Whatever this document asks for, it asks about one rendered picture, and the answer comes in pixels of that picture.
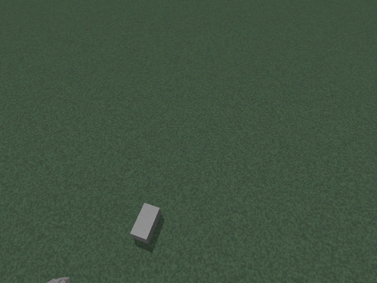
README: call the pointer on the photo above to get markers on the carton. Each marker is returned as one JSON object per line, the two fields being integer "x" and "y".
{"x": 146, "y": 223}

